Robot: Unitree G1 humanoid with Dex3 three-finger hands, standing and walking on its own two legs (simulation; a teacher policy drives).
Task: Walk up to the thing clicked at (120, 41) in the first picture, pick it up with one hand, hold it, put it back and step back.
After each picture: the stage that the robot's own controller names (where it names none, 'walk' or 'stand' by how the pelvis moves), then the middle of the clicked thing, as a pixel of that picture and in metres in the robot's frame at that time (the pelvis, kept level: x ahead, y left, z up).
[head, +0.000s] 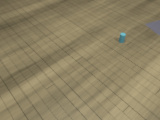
stand; (122, 37) +1.57 -0.50 -0.72
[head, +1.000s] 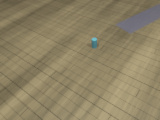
walk; (94, 43) +1.50 -0.05 -0.69
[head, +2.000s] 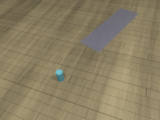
walk; (60, 75) +0.95 +0.28 -0.72
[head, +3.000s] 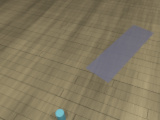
walk; (60, 115) +0.55 +0.24 -0.71
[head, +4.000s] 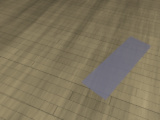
stand; out of the picture +0.40 +0.20 -0.71
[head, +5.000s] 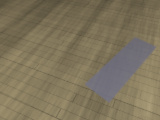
stand; out of the picture +0.38 +0.21 -0.72
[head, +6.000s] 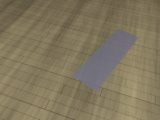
walk; out of the picture +0.42 +0.21 -0.71
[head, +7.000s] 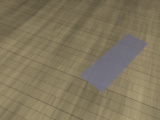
walk; out of the picture +0.46 +0.19 -0.71
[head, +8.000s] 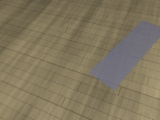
stand; out of the picture +0.38 +0.24 -0.70
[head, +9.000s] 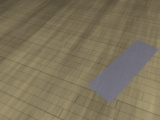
stand; out of the picture +0.41 +0.20 -0.72
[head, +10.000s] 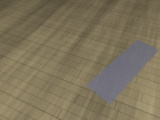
stand; out of the picture +0.39 +0.20 -0.72
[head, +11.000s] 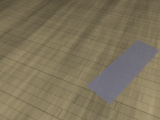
stand; out of the picture +0.40 +0.20 -0.72
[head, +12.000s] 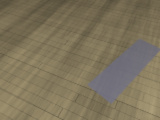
go down; out of the picture +0.39 +0.20 -0.72
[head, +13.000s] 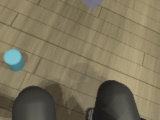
go down; (14, 61) +0.47 +0.23 -0.30
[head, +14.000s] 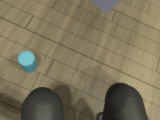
approach; (28, 62) +0.47 +0.21 -0.29
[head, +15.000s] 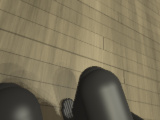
close in; out of the picture +0.46 +0.25 -0.23
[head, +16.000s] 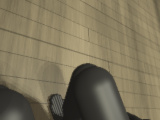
close; out of the picture +0.45 +0.27 -0.23
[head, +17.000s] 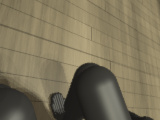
lift; out of the picture +0.44 +0.26 -0.24
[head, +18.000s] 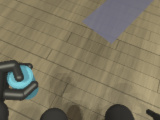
lift; (24, 83) +0.35 +0.19 -0.03
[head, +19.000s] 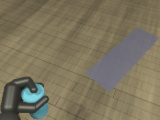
hold; (36, 102) +0.31 +0.17 -0.01
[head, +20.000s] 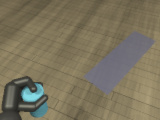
hold; (35, 101) +0.32 +0.17 -0.01
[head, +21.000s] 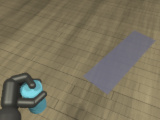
hold; (34, 97) +0.34 +0.18 -0.01
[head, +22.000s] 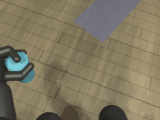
crouch; (21, 68) +0.42 +0.19 -0.08
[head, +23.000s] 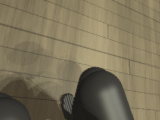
lower; out of the picture +0.47 +0.26 -0.21
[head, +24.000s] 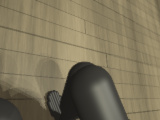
lower; out of the picture +0.46 +0.28 -0.23
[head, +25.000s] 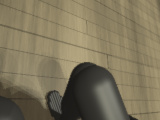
lower; out of the picture +0.46 +0.28 -0.24
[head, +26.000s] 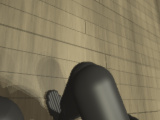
lower; out of the picture +0.46 +0.28 -0.24
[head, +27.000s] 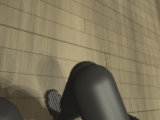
lower; out of the picture +0.46 +0.28 -0.24
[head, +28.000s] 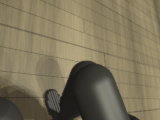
withdraw; out of the picture +0.46 +0.27 -0.24
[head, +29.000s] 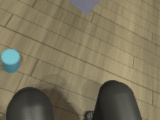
stand; (10, 61) +0.47 +0.23 -0.28
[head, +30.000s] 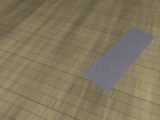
stand; out of the picture +0.41 +0.19 -0.64
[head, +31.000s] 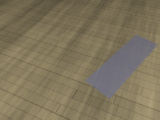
stand; out of the picture +0.42 +0.20 -0.66
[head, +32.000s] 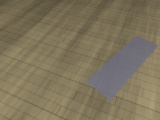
stand; out of the picture +0.41 +0.19 -0.67
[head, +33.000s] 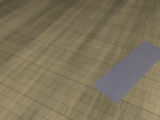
stand; out of the picture +0.43 +0.18 -0.72
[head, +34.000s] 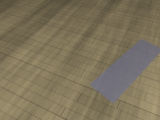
stand; out of the picture +0.40 +0.19 -0.72
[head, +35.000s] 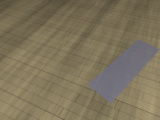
walk; out of the picture +0.41 +0.20 -0.72
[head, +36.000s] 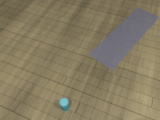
walk; (64, 104) +0.52 +0.17 -0.71
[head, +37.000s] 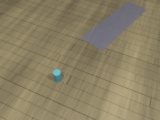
walk; (57, 75) +0.79 +0.19 -0.69
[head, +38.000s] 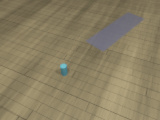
walk; (63, 69) +1.06 +0.21 -0.70
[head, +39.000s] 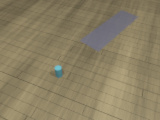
stand; (58, 71) +0.99 +0.22 -0.71
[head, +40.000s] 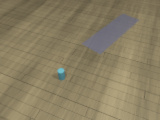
stand; (61, 74) +1.00 +0.20 -0.72
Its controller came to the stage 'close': yes
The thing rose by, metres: 0.69
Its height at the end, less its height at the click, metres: +0.00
